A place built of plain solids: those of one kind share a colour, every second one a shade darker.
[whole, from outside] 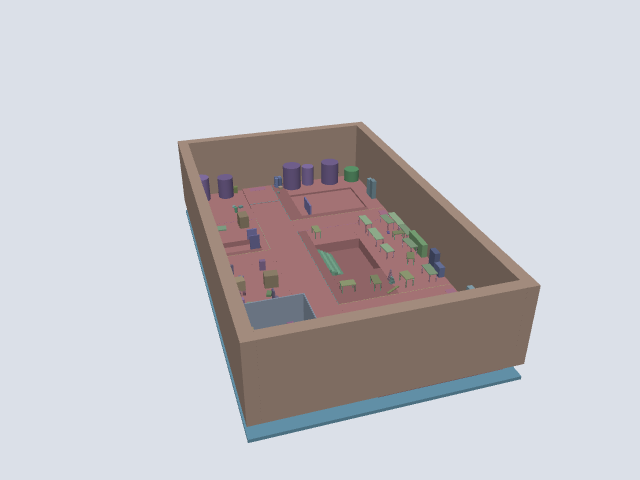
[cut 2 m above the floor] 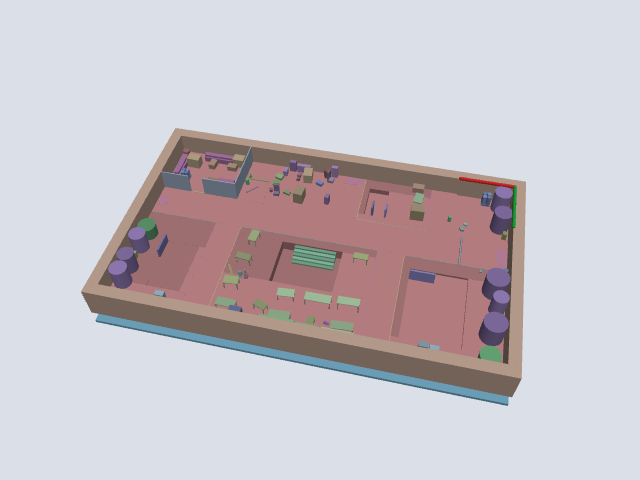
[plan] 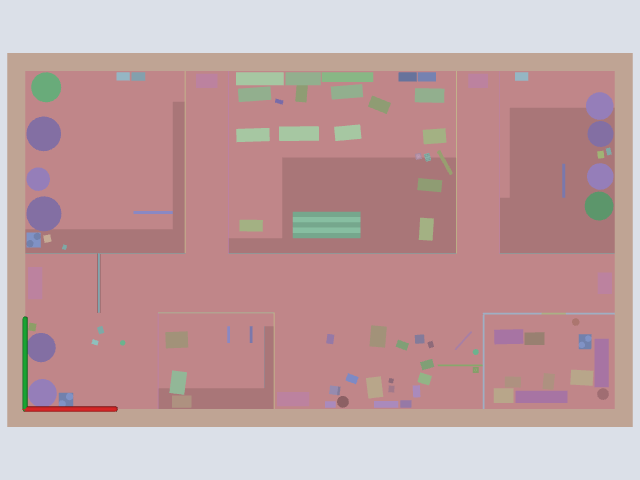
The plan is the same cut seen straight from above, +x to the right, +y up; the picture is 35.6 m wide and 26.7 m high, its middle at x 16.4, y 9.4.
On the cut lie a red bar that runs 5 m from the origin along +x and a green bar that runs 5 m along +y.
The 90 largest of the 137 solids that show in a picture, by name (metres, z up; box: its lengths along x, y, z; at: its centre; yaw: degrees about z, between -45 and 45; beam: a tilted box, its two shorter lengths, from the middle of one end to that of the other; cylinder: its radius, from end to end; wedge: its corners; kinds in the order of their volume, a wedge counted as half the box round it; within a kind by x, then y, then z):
{
 "floor_1": {"box": [3.2, 7.09, 2.1], "at": [1.6, 13.54, -1.05]},
 "floor_2": {"box": [5.0, 5.35, 0.85], "at": [2.5, 2.67, -0.57]},
 "floor_3": {"box": [8.9, 1.35, 2.1], "at": [4.45, 9.32, -1.05]},
 "floor_4": {"box": [8.9, 1.71, 2.1], "at": [4.45, 17.95, -1.05]},
 "floor_5": {"box": [5.01, 7.09, 1.89], "at": [5.71, 13.54, -1.16]},
 "floor_6": {"box": [2.4, 5.35, 1.0], "at": [6.2, 2.67, -0.5]},
 "floor_7": {"box": [0.69, 7.09, 2.1], "at": [8.55, 13.54, -1.05]},
 "floor_8": {"box": [4.0, 3.45, 2.1], "at": [9.4, 2.88, -1.05]},
 "floor_9": {"box": [2.4, 10.15, 1.0], "at": [10.1, 13.72, -0.5]},
 "floor_10": {"box": [6.45, 1.15, 2.1], "at": [10.62, 0.57, -1.05]},
 "floor_11": {"box": [6.45, 0.75, 2.1], "at": [10.62, 4.97, -1.05]},
 "floor_12": {"box": [1.89, 3.45, 1.56], "at": [12.35, 2.88, -1.32]},
 "floor_13": {"box": [3.0, 4.49, 2.1], "at": [12.8, 11.74, -1.05]},
 "floor_14": {"box": [0.56, 3.45, 2.1], "at": [13.57, 2.88, -1.05]},
 "floor_15": {"box": [2.1, 5.35, 1.0], "at": [14.9, 2.67, -0.5]},
 "floor_16": {"box": [32.8, 3.3, 1.0], "at": [16.4, 7.0, -0.5]},
 "floor_17": {"box": [5.53, 4.49, 1.09], "at": [17.07, 11.74, -1.56]},
 "floor_18": {"box": [12.7, 0.85, 2.1], "at": [17.65, 9.07, -1.05]},
 "floor_19": {"box": [12.7, 4.81, 2.1], "at": [17.65, 16.39, -1.05]},
 "floor_20": {"box": [7.0, 5.35, 1.0], "at": [19.45, 2.67, -0.5]},
 "floor_21": {"box": [4.17, 4.49, 2.1], "at": [21.91, 11.74, -1.05]},
 "floor_22": {"box": [2.5, 5.35, 1.0], "at": [24.2, 2.67, -0.5]},
 "floor_23": {"box": [2.4, 10.15, 1.0], "at": [25.2, 13.72, -0.5]},
 "floor_24": {"box": [0.55, 5.01, 2.1], "at": [26.68, 14.26, -1.05]},
 "floor_25": {"box": [2.93, 5.01, 2.1], "at": [28.41, 14.26, -1.05]},
 "floor_26": {"box": [7.35, 5.35, 1.0], "at": [29.12, 2.67, -0.5]},
 "floor_27": {"box": [6.4, 3.1, 2.1], "at": [29.6, 10.2, -1.05]},
 "floor_28": {"box": [6.4, 2.04, 2.1], "at": [29.6, 17.78, -1.05]},
 "floor_29": {"box": [2.92, 5.01, 2.1], "at": [31.34, 14.26, -1.05]},
 "wall_1": {"box": [1.0, 18.8, 7.0], "at": [-0.5, 9.4, 2.5]},
 "wall_2": {"box": [34.8, 1.0, 7.0], "at": [16.4, -0.5, 2.5]},
 "wall_3": {"box": [34.8, 1.0, 7.0], "at": [16.4, 19.3, 2.5]},
 "wall_4": {"box": [1.0, 18.8, 7.0], "at": [33.3, 9.4, 2.5]},
 "floor_base_1": {"box": [34.8, 20.8, 0.3], "at": [16.4, 9.4, -2.35]},
 "vat_1": {"cylinder": 0.66, "from": [0.72, 12.79, 0.0], "to": [0.72, 12.79, 2.1]},
 "vat_2": {"cylinder": 0.81, "from": [0.89, 3.42, -0.15], "to": [0.89, 3.42, 2.08]},
 "vat_3": {"cylinder": 0.8, "from": [0.96, 0.87, -0.15], "to": [0.96, 0.87, 2.39]},
 "vat_4": {"cylinder": 0.96, "from": [1.03, 15.3, 0.0], "to": [1.03, 15.3, 2.42]},
 "vat_5": {"cylinder": 0.97, "from": [1.04, 10.86, 0.0], "to": [1.04, 10.86, 2.56]},
 "vat_6": {"cylinder": 0.77, "from": [31.96, 16.85, 0.0], "to": [31.96, 16.85, 2.44]},
 "vat_7": {"cylinder": 0.74, "from": [31.99, 12.93, 0.0], "to": [31.99, 12.93, 1.89]},
 "vat_8": {"cylinder": 0.72, "from": [32.01, 15.3, 0.0], "to": [32.01, 15.3, 1.97]},
 "pallet_load_1": {"box": [1.25, 0.91, 1.24], "at": [8.43, 3.85, 0.62], "yaw": 2.2},
 "pallet_load_2": {"box": [0.84, 1.15, 1.0], "at": [19.44, 1.2, 0.5], "yaw": 7.1},
 "pallet_load_3": {"box": [0.88, 1.18, 1.22], "at": [19.63, 4.03, 0.61], "yaw": -4.9},
 "pallet_load_4": {"box": [1.11, 0.83, 0.98], "at": [26.61, 0.74, 0.49]},
 "pallet_load_5": {"box": [1.25, 0.84, 1.1], "at": [30.97, 1.74, 0.55], "yaw": -3.1},
 "tank_low_1": {"cylinder": 0.83, "from": [1.17, 17.89, 0.0], "to": [1.17, 17.89, 1.3]},
 "tank_low_2": {"cylinder": 0.81, "from": [31.93, 11.29, 0.0], "to": [31.93, 11.29, 1.23]},
 "cask_row_1": {"box": [1.62, 0.82, 0.6], "at": [26.9, 4.02, 0.3], "yaw": 1.2},
 "cask_row_2": {"box": [1.62, 0.51, 0.24], "at": [26.9, 4.02, 0.72], "yaw": 1.2},
 "cask_row_3": {"box": [2.9, 0.69, 0.56], "at": [28.72, 0.68, 0.28]},
 "cask_row_4": {"box": [2.9, 0.43, 0.22], "at": [28.72, 0.68, 0.67]},
 "cask_row_5": {"box": [0.8, 2.7, 0.56], "at": [32.07, 2.56, 0.28]},
 "cask_row_6": {"box": [0.5, 2.7, 0.22], "at": [32.07, 2.56, 0.67]},
 "part_1": {"box": [0.1, 5.25, 2.85], "at": [25.5, 2.62, 1.38]},
 "part_2": {"box": [3.27, 0.1, 2.85], "at": [27.09, 5.3, 1.38]},
 "part_3": {"box": [2.73, 0.1, 2.85], "at": [31.43, 5.3, 1.38]},
 "tread_1": {"box": [3.78, 0.3, 0.85], "at": [16.77, 9.65, -0.59]},
 "tread_2": {"box": [3.78, 0.3, 0.68], "at": [16.77, 9.94, -0.68]},
 "tread_3": {"box": [3.78, 0.3, 0.51], "at": [16.77, 10.24, -0.76]},
 "tread_4": {"box": [3.78, 0.3, 0.34], "at": [16.77, 10.53, -0.85]},
 "tread_5": {"box": [3.78, 0.3, 0.17], "at": [16.77, 10.83, -0.93]},
 "control_cabinet_1": {"box": [0.74, 0.46, 1.79], "at": [5.45, 18.5, 0.9]},
 "control_cabinet_2": {"box": [0.77, 0.47, 2.04], "at": [6.3, 18.5, 1.02]},
 "control_cabinet_3": {"box": [0.75, 0.47, 2.0], "at": [27.62, 18.5, 1.0]},
 "bar_rack_1": {"box": [2.87, 0.54, 1.31], "at": [17.93, 18.46, 0.66]},
 "tool_cabinet_1": {"box": [1.01, 0.52, 1.8], "at": [21.27, 18.47, 0.9]},
 "tool_cabinet_2": {"box": [1.01, 0.52, 0.98], "at": [22.34, 18.47, 0.49]},
 "sack_pile_1": {"box": [1.09, 0.68, 0.61], "at": [8.71, 0.41, 0.3]},
 "sack_pile_2": {"box": [0.9, 0.61, 0.51], "at": [27.13, 1.5, 0.26], "yaw": -0.9},
 "sack_pile_3": {"box": [1.12, 0.7, 0.49], "at": [28.33, 3.91, 0.24], "yaw": 0.2},
 "sack_pile_4": {"box": [0.62, 0.89, 0.57], "at": [29.12, 1.53, 0.28], "yaw": -5.3},
 "crate_stack_1": {"box": [0.4, 0.54, 0.93], "at": [16.97, 3.89, 0.47], "yaw": -7.7},
 "crate_stack_2": {"box": [0.61, 0.36, 1.25], "at": [16.98, 0.25, 0.62]},
 "crate_stack_3": {"box": [1.35, 0.38, 0.84], "at": [20.08, 0.26, 0.42]},
 "crate_stack_4": {"box": [0.64, 0.42, 1.17], "at": [21.18, 0.28, 0.58]},
 "crate_stack_5": {"box": [0.41, 0.67, 0.64], "at": [21.77, 0.98, 0.32], "yaw": 2.7},
 "rail_1": {"box": [2.18, 0.16, 1.21], "at": [7.12, 10.93, 0.4]},
 "rail_2": {"box": [0.16, 0.93, 1.05], "at": [11.32, 4.13, 0.53]},
 "rail_3": {"box": [0.16, 0.93, 1.59], "at": [12.57, 4.13, 0.26]},
 "rail_4": {"box": [0.16, 1.89, 0.95], "at": [29.96, 12.7, 0.47]},
 "barrel_1": {"cylinder": 0.33, "from": [17.68, 0.4, 0.0], "to": [17.68, 0.4, 0.92]},
 "barrel_2": {"cylinder": 0.33, "from": [32.15, 0.83, 0.0], "to": [32.15, 0.83, 0.9]},
 "workbench_top_1": {"box": [2.66, 0.73, 0.07], "at": [13.05, 18.36, 0.82]},
 "workbench_top_2": {"box": [2.22, 0.81, 0.07], "at": [15.23, 15.32, 0.78], "yaw": 0.4},
 "keg_stack_1": {"box": [0.8, 0.84, 0.19], "at": [0.47, 9.4, 0.05]},
 "keg_stack_2": {"cylinder": 0.2, "from": [2.47, 0.69, -0.01], "to": [2.47, 0.69, 0.94]},
 "pallet_1": {"box": [0.84, 1.27, 0.18], "at": [8.51, 1.47, 0.04], "yaw": -7.4},
 "bin_1": {"box": [0.41, 0.44, 0.72], "at": [0.4, 4.56, 0.21], "yaw": -9.9}
}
